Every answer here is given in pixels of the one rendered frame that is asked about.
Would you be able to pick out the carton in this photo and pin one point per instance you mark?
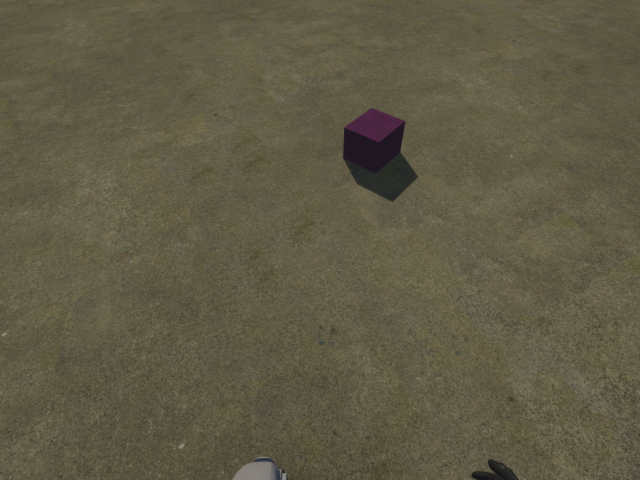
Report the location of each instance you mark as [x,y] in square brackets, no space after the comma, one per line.
[373,139]

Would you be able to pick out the right robot hand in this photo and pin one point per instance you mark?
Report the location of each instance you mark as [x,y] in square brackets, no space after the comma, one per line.
[502,472]

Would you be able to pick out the robot left shin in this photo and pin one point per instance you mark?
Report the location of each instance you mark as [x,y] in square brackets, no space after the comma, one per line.
[264,459]

